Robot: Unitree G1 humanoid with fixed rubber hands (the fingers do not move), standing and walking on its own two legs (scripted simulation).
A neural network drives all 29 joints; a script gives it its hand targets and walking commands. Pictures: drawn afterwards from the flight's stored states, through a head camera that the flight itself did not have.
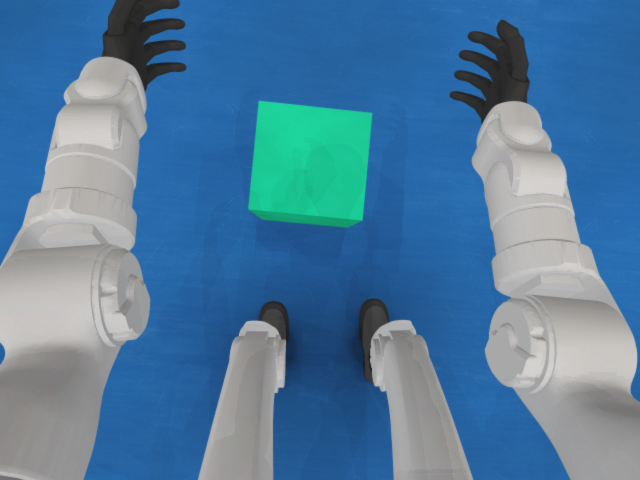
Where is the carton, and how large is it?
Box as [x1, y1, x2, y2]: [248, 101, 371, 227]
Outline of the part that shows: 259,101 248,209 262,219 347,227 361,220 363,210 371,113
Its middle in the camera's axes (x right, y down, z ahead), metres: -0.02 -0.15 +0.84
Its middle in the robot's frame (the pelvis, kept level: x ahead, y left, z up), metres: +0.52 +0.02 -0.52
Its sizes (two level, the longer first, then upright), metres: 0.210 0.200 0.250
